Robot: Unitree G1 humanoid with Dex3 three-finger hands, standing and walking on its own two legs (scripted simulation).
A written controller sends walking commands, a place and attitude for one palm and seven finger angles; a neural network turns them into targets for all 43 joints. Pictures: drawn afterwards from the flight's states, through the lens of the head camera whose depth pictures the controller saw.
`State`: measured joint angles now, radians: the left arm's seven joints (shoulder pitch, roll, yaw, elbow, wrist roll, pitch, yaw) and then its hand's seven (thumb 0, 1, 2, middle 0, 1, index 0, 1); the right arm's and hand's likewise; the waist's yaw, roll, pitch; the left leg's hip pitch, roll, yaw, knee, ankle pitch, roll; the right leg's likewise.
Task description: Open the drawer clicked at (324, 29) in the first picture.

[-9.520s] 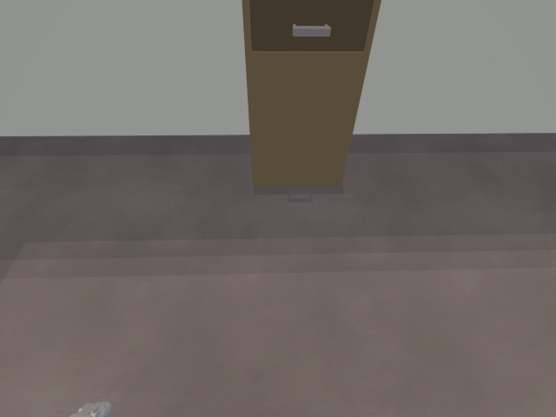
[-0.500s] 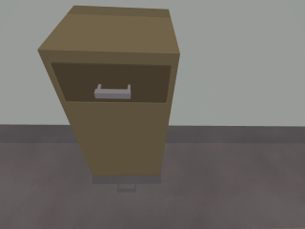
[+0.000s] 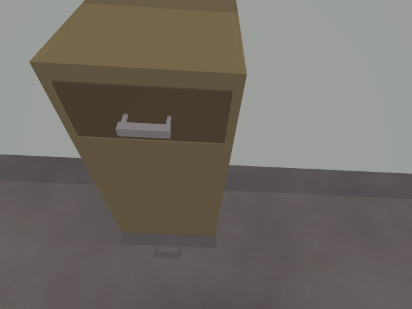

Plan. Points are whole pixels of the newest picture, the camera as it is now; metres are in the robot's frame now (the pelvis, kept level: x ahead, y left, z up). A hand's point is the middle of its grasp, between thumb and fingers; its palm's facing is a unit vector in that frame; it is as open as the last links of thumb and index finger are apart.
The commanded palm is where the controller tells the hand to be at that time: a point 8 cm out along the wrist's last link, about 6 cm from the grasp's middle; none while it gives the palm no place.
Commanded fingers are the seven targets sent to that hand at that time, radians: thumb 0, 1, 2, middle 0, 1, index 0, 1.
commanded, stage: come to a stop and stand still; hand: left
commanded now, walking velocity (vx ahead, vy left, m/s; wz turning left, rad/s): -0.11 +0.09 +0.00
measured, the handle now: (145, 124) +0.52 +0.19 +0.03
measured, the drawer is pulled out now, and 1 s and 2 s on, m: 0.00 0.00 0.00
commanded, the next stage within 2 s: look again from close up in 1.42 s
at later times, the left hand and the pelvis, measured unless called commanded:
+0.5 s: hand out of the picture +0.03 +0.20 -0.16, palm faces +0.00 -0.97 -0.26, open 7.3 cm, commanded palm none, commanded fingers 0.00 0.90 0.90 -0.20 -0.30 -0.20 -0.30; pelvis -0.02 +0.01 +0.00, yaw -1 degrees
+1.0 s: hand out of the picture +0.02 +0.16 -0.16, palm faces -0.01 -0.97 -0.23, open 7.3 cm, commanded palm none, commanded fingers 0.00 0.90 0.90 -0.20 -0.30 -0.20 -0.30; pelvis +0.01 -0.01 +0.00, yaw -1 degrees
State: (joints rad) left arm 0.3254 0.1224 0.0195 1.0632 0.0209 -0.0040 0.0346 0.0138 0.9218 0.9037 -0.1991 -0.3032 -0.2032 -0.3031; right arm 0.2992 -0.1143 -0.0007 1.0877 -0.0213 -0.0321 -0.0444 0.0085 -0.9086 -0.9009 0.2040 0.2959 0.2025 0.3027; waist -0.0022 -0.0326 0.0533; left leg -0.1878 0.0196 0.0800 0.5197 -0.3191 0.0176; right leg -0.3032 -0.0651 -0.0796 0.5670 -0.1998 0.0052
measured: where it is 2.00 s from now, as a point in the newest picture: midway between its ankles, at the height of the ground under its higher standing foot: outside the picture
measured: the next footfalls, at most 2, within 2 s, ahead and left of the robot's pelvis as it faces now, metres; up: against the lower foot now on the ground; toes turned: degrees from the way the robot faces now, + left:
none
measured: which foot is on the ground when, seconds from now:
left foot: down 0.00-1.00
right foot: down 0.00-1.00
